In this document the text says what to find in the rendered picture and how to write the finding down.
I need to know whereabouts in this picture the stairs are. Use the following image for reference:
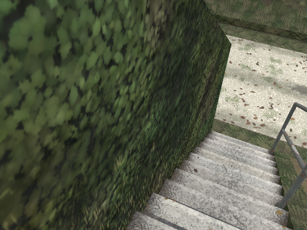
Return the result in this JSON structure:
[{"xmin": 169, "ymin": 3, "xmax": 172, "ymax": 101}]
[{"xmin": 126, "ymin": 130, "xmax": 293, "ymax": 230}]

